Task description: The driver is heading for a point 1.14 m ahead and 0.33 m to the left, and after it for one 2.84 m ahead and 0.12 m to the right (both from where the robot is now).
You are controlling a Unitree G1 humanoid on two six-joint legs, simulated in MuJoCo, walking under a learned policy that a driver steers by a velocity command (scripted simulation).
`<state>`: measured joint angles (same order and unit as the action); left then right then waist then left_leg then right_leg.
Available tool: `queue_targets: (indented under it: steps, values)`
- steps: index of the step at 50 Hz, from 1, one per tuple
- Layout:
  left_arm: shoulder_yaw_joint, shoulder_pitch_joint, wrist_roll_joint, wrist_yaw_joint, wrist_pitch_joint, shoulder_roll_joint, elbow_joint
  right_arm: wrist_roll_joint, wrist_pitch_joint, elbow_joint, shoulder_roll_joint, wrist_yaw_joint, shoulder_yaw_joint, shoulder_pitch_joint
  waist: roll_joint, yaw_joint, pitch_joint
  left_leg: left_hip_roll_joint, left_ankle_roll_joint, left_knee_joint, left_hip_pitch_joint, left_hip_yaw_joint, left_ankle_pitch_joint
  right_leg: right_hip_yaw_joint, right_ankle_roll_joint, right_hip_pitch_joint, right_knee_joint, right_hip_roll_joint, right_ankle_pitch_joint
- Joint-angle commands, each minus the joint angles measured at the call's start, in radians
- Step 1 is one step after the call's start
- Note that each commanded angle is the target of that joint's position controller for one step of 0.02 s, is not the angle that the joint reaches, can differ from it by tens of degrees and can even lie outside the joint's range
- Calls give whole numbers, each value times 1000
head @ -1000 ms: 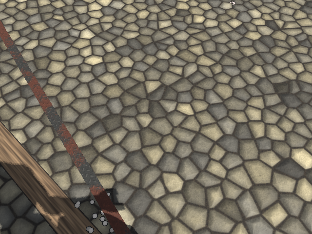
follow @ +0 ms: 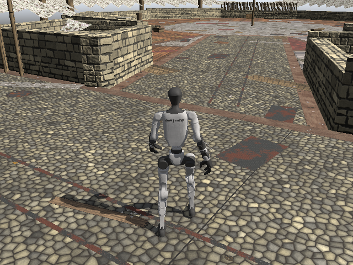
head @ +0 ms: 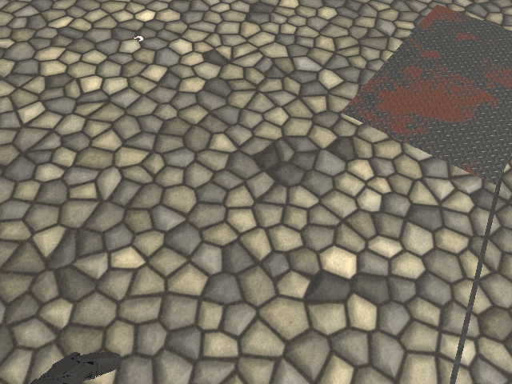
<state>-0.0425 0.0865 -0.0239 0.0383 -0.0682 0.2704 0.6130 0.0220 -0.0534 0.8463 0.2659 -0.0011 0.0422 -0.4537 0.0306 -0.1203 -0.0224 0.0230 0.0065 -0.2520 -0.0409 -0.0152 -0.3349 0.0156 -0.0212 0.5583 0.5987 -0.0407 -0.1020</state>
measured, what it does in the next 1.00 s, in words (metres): walks ahead, turning left: right foot, then left foot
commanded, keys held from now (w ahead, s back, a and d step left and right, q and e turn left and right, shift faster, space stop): w+q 0.90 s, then w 0.10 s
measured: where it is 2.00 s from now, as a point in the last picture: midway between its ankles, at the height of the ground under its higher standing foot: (99, 221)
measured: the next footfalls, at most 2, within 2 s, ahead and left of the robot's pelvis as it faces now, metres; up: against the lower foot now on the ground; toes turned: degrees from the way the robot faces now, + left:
right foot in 0.06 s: +0.19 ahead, -0.14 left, +0.00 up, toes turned +2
left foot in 0.58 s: +0.44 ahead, +0.16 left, +0.00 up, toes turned +21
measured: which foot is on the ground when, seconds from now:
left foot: down 0.00-0.08, up 0.10-0.56, down 0.58-1.00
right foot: up 0.00-0.04, down 0.06-0.60, up 0.62-1.00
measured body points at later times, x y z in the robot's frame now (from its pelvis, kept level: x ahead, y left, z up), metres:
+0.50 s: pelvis +0.25 -0.01 -0.01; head +0.28 +0.01 +0.44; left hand +0.21 +0.28 -0.13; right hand +0.52 -0.19 -0.09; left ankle +0.39 +0.16 -0.71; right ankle +0.15 -0.14 -0.74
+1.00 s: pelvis +0.52 +0.10 +0.00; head +0.54 +0.13 +0.45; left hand +0.60 +0.42 -0.08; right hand +0.72 -0.13 -0.10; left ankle +0.40 +0.15 -0.74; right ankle +0.75 +0.06 -0.71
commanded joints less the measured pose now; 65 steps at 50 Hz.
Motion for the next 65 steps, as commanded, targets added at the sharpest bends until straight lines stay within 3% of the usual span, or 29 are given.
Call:
queue_targets:
  steps: [1, 3, 4, 5, 6, 7, 9, 11, 16, 24, 26, 28, 29, 30, 31, 32, 33, 35, 39, 44, 49, 53, 54, 55, 56, 57, 59, 62, 65]
  values:
    - [-35, -73, -9, 7, -35, 105, -100, 12, -2, -48, 225, -6, 54, 26, -183, 80, -54, 234, -165, 24, 95, -186, 402, -21, 34, -137, -94, 45, -10]
    - [-75, 160, -1, -14, -31, 177, -37, 5, -4, -56, 196, -7, 45, 44, -143, 212, 106, 152, -109, -261, 190, -106, 601, -16, 90, -511, -136, 36, 13]
    - [-93, 354, 22, -31, -23, 252, -14, -28, -9, -97, 113, -5, 15, 56, -5, 286, 292, 83, -66, -594, 398, -69, 310, 209, 156, -824, -96, -189, -25]
    - [-94, 375, 41, -23, -17, 296, -1, 1, -24, -121, 23, -10, -8, -58, 290, 215, 416, -52, -22, -889, 677, -69, -246, 651, 280, -980, -250, -400, -296]
    - [-70, 337, 34, -21, -21, 194, 0, 29, -28, -105, 144, -10, 24, -4, 193, 235, 302, -1, -21, -1008, 763, -138, -208, 656, 262, -871, -317, -369, -404]
    - [-54, 277, 22, -24, -22, 146, 7, 36, -26, -124, 173, -7, 37, 73, 152, 220, 165, 40, -28, -1019, 806, -113, -116, 484, 232, -756, -323, -338, -348]
    - [-41, 183, 29, -21, -27, 97, 19, 11, -17, -122, 142, -6, 38, 120, 84, 165, 57, 95, -22, -954, 744, -98, 14, 282, 205, -565, -373, -249, -143]
    - [-41, 137, 37, -22, -43, 78, 34, 15, 6, -113, 101, 0, 36, 98, 93, 124, 28, 113, -15, -931, 672, -93, 74, 161, 201, -470, -429, -217, -33]
    - [-57, 128, 34, -31, -60, 113, 82, 2, 27, -163, 70, 6, 30, 190, 32, 112, -45, 115, 12, -759, 744, -99, 224, -11, 215, -438, -485, -218, 118]
    - [-83, 211, 3, -45, -21, 196, 143, 1, 14, -270, 70, 60, 16, 429, -6, 184, -97, 76, -54, -410, 722, 30, 309, -177, 168, -602, -433, -246, 246]
    - [-90, 209, -4, -48, -6, 227, 146, -2, 20, -289, 98, 64, 30, 413, 24, 153, -50, 19, -92, -393, 639, 86, 214, -208, 147, -651, -319, -248, 545]
    - [-93, 195, -15, -51, 12, 247, 141, 2, 30, -258, 164, 56, 70, 230, 42, 39, 74, -73, -147, -364, 378, 138, 157, -244, 115, -626, -28, -218, 793]
    - [-80, 199, -11, -55, 10, 222, 134, 5, 40, -216, 226, 41, 105, 58, 11, -47, 162, -89, -187, -322, 95, 95, 201, -258, 76, -466, 224, -180, 675]
    - [-40, 276, 32, -50, -3, 96, 84, 11, 43, -204, 348, 22, 131, 15, -246, 22, 241, 162, -330, -285, -260, -374, 115, -243, 7, -32, 614, -38, -112]
    - [-21, 258, 28, -40, -40, 88, 62, 5, 21, -251, 333, 31, 114, 23, -235, 29, 422, 311, -456, -94, -378, -851, -63, 20, -3, 144, 803, 92, -521]
    - [-43, 131, -13, -30, -60, 175, 33, -4, 5, -244, 252, 40, 90, 44, -131, -13, 323, 293, -387, -30, -321, -751, -69, 95, 16, 241, 819, 36, -437]
    - [-37, 97, -20, -29, -72, 167, 17, -4, -6, -238, 225, 40, 81, 87, -101, 21, 194, 257, -350, -26, -179, -616, -8, 80, 34, 252, 744, -4, -348]
    - [-43, 116, 23, -44, -70, 167, 38, -11, -10, -258, 165, 33, 61, 207, -47, 108, 90, 178, -301, -17, 75, -431, 215, 82, 26, 128, 585, -72, -235]
    - [-35, 126, 42, -44, -31, 131, 45, -14, -17, -252, 175, 12, 62, 217, -64, 139, 63, 126, -308, 27, 246, -305, 419, 50, -32, 39, 447, -68, -143]
    - [-11, -71, 34, -34, -34, 83, 1, -3, -4, -218, 196, -13, 68, 151, -105, 66, 15, 55, -238, 13, 300, -238, 285, 38, -62, -12, 67, -1, 153]
    - [-21, -127, 19, -7, -55, 120, -9, 1, 3, -173, 178, -16, 62, 82, -131, 40, 10, 122, -215, -63, 193, -323, 208, 58, -25, -64, -82, 15, 180]
    - [-53, 48, 26, -13, -68, 171, 32, -8, 12, -166, 149, -11, 53, 100, -154, 140, 68, 91, -163, -266, 145, -324, 435, 17, 67, -295, -154, 26, 54]
    - [-65, 192, 39, -18, -71, 215, 47, -21, 12, -182, 105, -10, 34, 94, -71, 200, 209, 35, -127, -521, 241, -263, 344, 157, 131, -534, -129, -110, 48]
    - [-92, 298, 44, -15, -60, 309, 88, 3, 0, -187, 37, -9, 13, -58, 240, 155, 333, -127, -40, -879, 603, -141, -88, 601, 310, -881, -199, -319, -137]
    - [-76, 328, 10, -3, -56, 225, 106, 18, -6, -177, 114, -13, 21, -40, 219, 186, 297, -101, -30, -1018, 777, -182, -234, 801, 326, -893, -312, -359, -418]
    - [-57, 277, 8, -5, -53, 163, 97, 20, -8, -191, 178, -14, 39, 89, 104, 211, 151, -56, -35, -1055, 824, -188, -149, 670, 278, -777, -331, -318, -436]
    - [-37, 189, 27, -9, -42, 122, 91, -12, -14, -227, 159, -13, 35, 215, 18, 179, 24, 15, -33, -968, 794, -122, -27, 451, 247, -569, -355, -233, -216]
    - [-27, 179, 29, -16, -45, 100, 104, -11, -15, -219, 109, -1, 30, 187, 76, 135, 32, 60, -22, -842, 695, -83, 35, 307, 237, -484, -400, -166, -13]
    - [-37, 206, 14, -22, -45, 145, 130, -20, -14, -243, 71, 2, 14, 254, 53, 145, 10, 74, 2, -686, 718, -49, 90, 231, 260, -462, -439, -173, 109]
